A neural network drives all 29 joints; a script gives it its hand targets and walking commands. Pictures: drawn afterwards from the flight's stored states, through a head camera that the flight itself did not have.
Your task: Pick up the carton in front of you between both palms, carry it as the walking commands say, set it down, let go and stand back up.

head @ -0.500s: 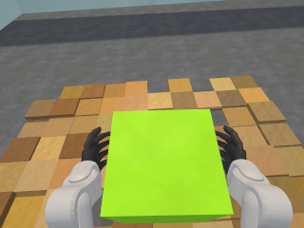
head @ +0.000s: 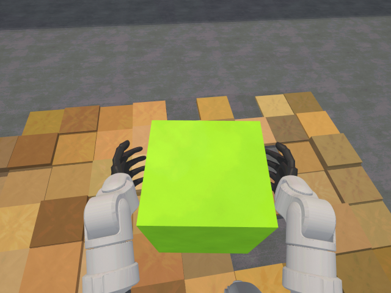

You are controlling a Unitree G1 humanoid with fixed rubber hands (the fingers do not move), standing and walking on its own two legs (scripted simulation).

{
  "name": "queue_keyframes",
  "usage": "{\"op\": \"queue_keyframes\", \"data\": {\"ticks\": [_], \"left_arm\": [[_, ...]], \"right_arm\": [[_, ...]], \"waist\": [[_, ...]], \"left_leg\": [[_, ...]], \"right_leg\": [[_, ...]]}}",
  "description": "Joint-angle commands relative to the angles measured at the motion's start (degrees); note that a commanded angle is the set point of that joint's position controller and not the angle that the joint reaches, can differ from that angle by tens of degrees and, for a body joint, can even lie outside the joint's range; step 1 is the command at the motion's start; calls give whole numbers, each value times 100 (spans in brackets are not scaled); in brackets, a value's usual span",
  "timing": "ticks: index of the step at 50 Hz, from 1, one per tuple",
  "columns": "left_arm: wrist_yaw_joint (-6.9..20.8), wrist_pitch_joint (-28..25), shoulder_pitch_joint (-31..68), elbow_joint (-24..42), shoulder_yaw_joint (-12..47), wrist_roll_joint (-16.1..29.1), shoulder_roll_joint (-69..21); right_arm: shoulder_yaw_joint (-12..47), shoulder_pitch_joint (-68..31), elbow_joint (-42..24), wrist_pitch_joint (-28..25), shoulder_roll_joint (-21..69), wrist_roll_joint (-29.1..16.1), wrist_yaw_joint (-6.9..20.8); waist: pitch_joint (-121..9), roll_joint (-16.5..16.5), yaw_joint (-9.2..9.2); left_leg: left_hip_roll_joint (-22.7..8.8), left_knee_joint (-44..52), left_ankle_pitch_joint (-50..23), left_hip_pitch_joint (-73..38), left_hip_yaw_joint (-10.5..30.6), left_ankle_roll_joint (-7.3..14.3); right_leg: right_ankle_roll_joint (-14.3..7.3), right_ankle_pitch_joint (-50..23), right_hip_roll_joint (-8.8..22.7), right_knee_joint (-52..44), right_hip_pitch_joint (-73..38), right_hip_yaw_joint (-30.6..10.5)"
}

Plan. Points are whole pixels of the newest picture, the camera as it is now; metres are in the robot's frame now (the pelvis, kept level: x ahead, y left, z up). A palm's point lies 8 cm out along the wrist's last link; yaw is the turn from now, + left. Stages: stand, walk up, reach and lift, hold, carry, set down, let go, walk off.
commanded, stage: carry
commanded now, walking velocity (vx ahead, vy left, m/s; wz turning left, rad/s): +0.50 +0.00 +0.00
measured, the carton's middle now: (204, 193) +0.33 -0.01 -0.01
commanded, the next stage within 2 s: none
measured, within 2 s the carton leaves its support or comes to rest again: neither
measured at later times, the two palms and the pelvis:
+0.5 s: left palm (139, 84) +0.61 +0.14 +0.06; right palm (252, 81) +0.63 -0.16 +0.06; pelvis +0.38 -0.02 -0.02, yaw +1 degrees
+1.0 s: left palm out of the picture +1.02 +0.18 +0.12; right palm out of the picture +1.00 -0.13 +0.12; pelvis +0.67 +0.03 -0.02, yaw +0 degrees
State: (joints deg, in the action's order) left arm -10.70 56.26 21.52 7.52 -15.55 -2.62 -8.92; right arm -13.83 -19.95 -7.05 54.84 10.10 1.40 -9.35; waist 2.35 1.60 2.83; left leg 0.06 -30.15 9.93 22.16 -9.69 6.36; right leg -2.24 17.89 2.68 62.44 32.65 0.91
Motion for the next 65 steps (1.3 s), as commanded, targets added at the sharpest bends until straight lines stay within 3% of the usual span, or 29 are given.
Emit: {"op": "queue_keyframes", "data": {"ticks": [1,9,13,14,15,16,17,19,20,23,27,31,34,36,37,38,39,40,42,47,49,51,52,53,54,55,57,60,65], "left_arm": [[36,-279,2713,574,3806,834,-4397],[146,5,1224,1822,4147,1063,-4130],[178,386,203,2272,4128,1057,-3773],[182,481,-29,2380,4081,1044,-3667],[179,585,-204,2458,4052,1028,-3542],[165,672,-261,2488,4032,1077,-3437],[185,726,-478,2564,4105,1158,-3515],[309,758,-192,2981,4370,1375,-3978],[382,755,11,3148,4550,1516,-4170],[558,695,84,3361,4804,1657,-4306],[603,614,-326,3143,4723,1496,-3932],[437,545,-310,2867,4452,1292,-3391],[200,509,272,2655,4218,1235,-2989],[27,468,750,2426,4021,1174,-2747],[-39,431,945,2353,3947,1150,-2687],[-72,395,1291,2422,3894,1196,-2562],[-105,360,1713,2324,3882,1273,-2633],[-162,308,1970,1997,3763,1287,-2779],[-235,187,2275,1578,3395,1210,-2858],[-338,207,3079,1003,3037,977,-2664],[-321,304,3373,898,2970,978,-2678],[-246,403,3625,828,3020,1102,-2822],[-211,460,3690,700,3059,1177,-2921],[-210,493,3756,539,3093,1172,-2988],[-202,567,3794,455,3136,1126,-3018],[-183,667,4034,446,3258,1180,-3076],[-99,768,4564,591,3568,1455,-3458],[107,728,5101,747,3805,1814,-4033],[167,646,4714,593,3756,1801,-4122]], "right_arm": [[3939,-3030,-901,-249,4354,-1205,106],[4178,-1458,-1847,63,4146,-1349,136],[4119,-567,-2350,492,3787,-1250,71],[4131,-441,-2495,599,3644,-1246,56],[4163,-444,-2665,732,3545,-1236,46],[4122,-164,-2749,843,3447,-1234,37],[4180,-63,-2926,914,3427,-1245,43],[4200,-225,-3122,934,3807,-1227,108],[4178,-136,-3109,914,3967,-1194,149],[4226,128,-3095,803,4200,-1043,209],[4315,331,-3042,717,3927,-890,187],[4339,30,-3001,689,3437,-948,102],[4129,-519,-2812,659,2974,-1022,-32],[3877,-914,-2475,606,2695,-1008,-151],[3790,-1342,-2311,546,2631,-1035,-215],[3714,-1355,-2100,473,2631,-1116,-247],[3658,-1533,-1891,415,2694,-1176,-256],[3635,-1780,-1802,400,2745,-1230,-269],[3792,-2651,-1894,299,2863,-1413,-285],[3639,-3834,-1489,313,2935,-1546,-299],[3429,-3937,-1260,412,2904,-1437,-318],[3187,-3937,-1088,525,2876,-1247,-366],[3027,-3926,-1000,597,2809,-1061,-398],[2882,-4120,-943,677,2708,-933,-391],[2758,-4320,-860,740,2621,-886,-382],[2596,-4278,-637,799,2585,-789,-404],[2253,-4012,-273,926,2658,-499,-423],[2292,-4213,-126,942,3214,-410,-332],[2578,-4310,-240,829,3458,-475,-316]], "waist": [[-2841,-742,134],[-2158,-684,95],[-2460,-670,-283],[-2639,-371,-436],[-3060,543,-449],[-3333,1452,-547],[-3201,1197,-661],[-2561,113,-567],[-2336,-65,-475],[-2093,158,-382],[-1495,382,-373],[-1228,645,-494],[-1047,662,-426],[-1682,645,-78],[-2259,42,14],[-2878,-910,363],[-3082,-2054,373],[-3212,-1506,308],[-3023,-378,228],[-2827,-895,-198],[-2801,-1262,-593],[-2788,-729,-960],[-2799,-190,-1107],[-2384,644,-1165],[-2044,1227,-977],[-1954,736,-677],[-1925,-227,-748],[-1955,195,-782],[-2023,698,-825]], "left_leg": [[-1602,966,-2240,-3157,1815,569],[-862,1014,-3509,-3505,676,154],[-784,-707,-4223,-3043,144,-250],[-647,-1795,-3005,-2117,40,-415],[-352,-2938,-509,-552,217,-506],[353,-4690,2149,1283,615,-670],[182,-5249,2146,2084,859,-612],[-239,-4715,1652,2228,1000,-490],[-409,-4241,1415,1982,982,-501],[-495,-3388,939,1650,741,-586],[-476,-1557,-75,1575,320,-722],[-312,-736,-898,1426,-38,-519],[-166,-207,-927,891,-95,-327],[337,-156,-20,-804,-526,-250],[-3,-442,-5,-2493,123,132],[-870,301,1310,-3405,1894,665],[-1793,1021,383,-3755,3532,1085],[-1894,862,-181,-3695,3546,1110],[-1738,726,-231,-3062,2916,829],[-1359,1158,965,-1823,1454,501],[-1286,1159,1729,-1118,1016,277],[-1037,593,2950,-129,457,96],[-637,-211,2921,129,144,27],[-156,-1184,2158,902,-53,-241],[212,-2110,2395,1863,365,-286],[16,-2977,2429,2241,959,-156],[-295,-3730,1829,2669,1148,-117],[-350,-2967,1106,2391,995,-304],[149,-736,81,1507,254,-458]], "right_leg": [[78,-385,148,-629,881,-25],[112,-2691,-285,-3974,-56,790],[-81,-2936,-476,-4548,-2213,1179],[-97,-3130,-56,-4308,-3328,857],[-381,-5442,1244,-3127,-4927,-564],[-1375,-5558,2116,-3363,-6194,-2299],[-1694,-4141,2221,-3834,-6041,-2524],[-1339,-3447,1783,-4219,-4950,-1919],[-1153,-3072,1701,-4435,-4361,-1696],[-936,-2235,1412,-4882,-3569,-1022],[-738,-3130,1002,-5071,-3349,-90],[-624,-4075,858,-4941,-3587,280],[-514,-4560,892,-4791,-3626,435],[-313,-4914,681,-3303,-3221,930],[-102,-4585,441,-2123,-1951,724],[119,-3057,-31,-297,-846,874],[202,889,-708,1272,47,457],[79,1050,-429,2016,319,-314],[-121,709,-87,1690,629,-502],[52,1735,-286,-1136,-479,316],[108,1182,-452,-2022,-1823,935],[108,343,-545,-2660,-3508,1325],[-34,567,-639,-3053,-4127,1167],[-535,1217,101,-3763,-4380,-653],[-1201,1190,1138,-4463,-4331,-3151],[-1664,565,1803,-4663,-4115,-4047],[-1661,-896,1966,-4299,-4093,-3368],[-1085,-1973,1478,-4332,-4013,-1979],[-624,-4079,712,-3727,-4094,-333]]}}
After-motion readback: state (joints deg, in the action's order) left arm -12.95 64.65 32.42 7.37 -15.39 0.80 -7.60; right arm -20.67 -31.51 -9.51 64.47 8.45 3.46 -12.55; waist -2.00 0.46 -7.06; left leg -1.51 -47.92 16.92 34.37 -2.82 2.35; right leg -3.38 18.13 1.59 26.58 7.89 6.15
